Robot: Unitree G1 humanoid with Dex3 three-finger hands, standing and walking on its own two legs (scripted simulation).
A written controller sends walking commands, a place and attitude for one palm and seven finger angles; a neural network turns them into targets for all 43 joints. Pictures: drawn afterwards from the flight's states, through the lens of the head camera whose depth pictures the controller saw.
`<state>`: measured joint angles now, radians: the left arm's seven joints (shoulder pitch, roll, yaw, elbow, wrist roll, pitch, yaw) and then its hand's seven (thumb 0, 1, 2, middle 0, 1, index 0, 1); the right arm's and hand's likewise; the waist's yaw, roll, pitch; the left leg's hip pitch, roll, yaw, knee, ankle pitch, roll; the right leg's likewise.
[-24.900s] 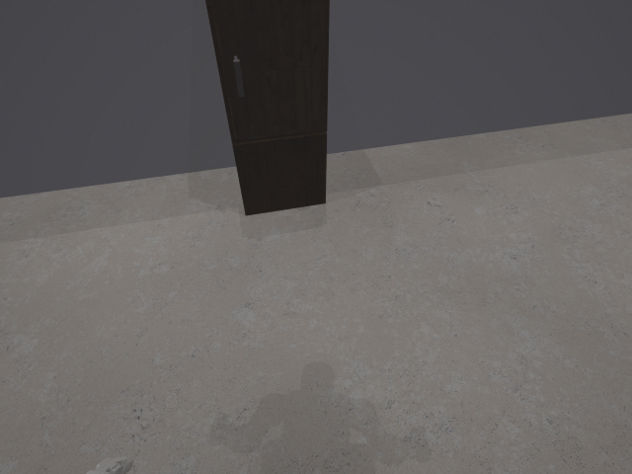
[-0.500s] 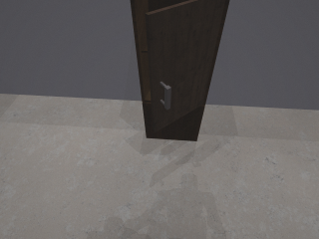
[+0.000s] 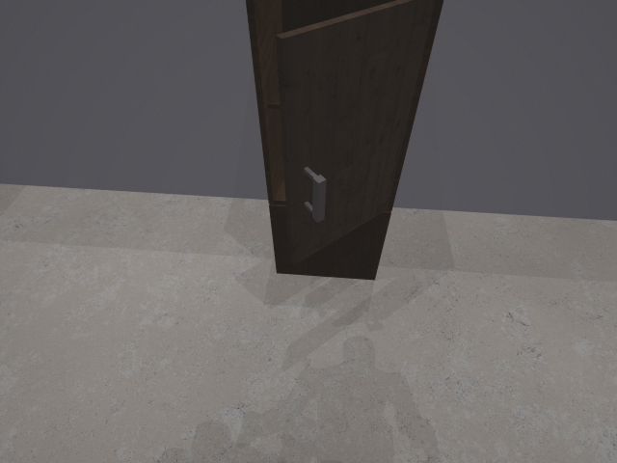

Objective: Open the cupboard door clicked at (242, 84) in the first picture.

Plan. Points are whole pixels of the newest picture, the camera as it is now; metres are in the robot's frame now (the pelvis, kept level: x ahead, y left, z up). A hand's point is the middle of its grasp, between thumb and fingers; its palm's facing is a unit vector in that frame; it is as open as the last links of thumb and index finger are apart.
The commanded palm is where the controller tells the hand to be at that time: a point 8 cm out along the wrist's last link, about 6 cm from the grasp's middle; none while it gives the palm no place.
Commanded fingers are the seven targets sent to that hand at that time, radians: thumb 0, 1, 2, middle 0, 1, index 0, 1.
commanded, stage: look to check the result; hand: left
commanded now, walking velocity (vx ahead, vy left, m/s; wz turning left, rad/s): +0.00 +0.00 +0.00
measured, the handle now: (313, 194) +0.66 +0.03 -0.09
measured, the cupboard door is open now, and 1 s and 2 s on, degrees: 41 41 41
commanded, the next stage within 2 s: walk to a spot facing it in 0.42 s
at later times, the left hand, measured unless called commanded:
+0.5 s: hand out of the picture +0.07 +0.22 -0.16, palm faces -0.01 -0.95 -0.31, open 7.4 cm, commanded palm none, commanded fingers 0.00 0.90 0.90 -0.20 -0.30 -0.20 -0.30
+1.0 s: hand out of the picture +0.10 +0.16 -0.18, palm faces -0.14 -0.95 -0.28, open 7.4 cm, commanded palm none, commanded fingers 0.00 0.90 0.90 -0.20 -0.30 -0.20 -0.30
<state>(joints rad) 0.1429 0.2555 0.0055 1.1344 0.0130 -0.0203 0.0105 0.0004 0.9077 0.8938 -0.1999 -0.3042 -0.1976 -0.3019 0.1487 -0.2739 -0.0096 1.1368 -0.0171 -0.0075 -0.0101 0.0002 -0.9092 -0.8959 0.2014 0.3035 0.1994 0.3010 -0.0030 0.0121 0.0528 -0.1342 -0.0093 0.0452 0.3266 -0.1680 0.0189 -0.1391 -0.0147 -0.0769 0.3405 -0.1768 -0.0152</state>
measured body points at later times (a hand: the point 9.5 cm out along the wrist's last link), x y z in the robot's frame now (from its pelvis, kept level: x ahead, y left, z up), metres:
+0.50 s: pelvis +0.02 -0.01 +0.00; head +0.04 -0.02 +0.45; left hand +0.07 +0.27 -0.14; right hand +0.08 -0.28 -0.15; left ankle +0.01 +0.10 -0.75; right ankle +0.01 -0.11 -0.75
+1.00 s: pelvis +0.00 -0.04 -0.03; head +0.05 -0.07 +0.42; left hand +0.10 +0.21 -0.16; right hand -0.01 -0.29 -0.19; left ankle +0.01 +0.10 -0.75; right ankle -0.01 -0.13 -0.75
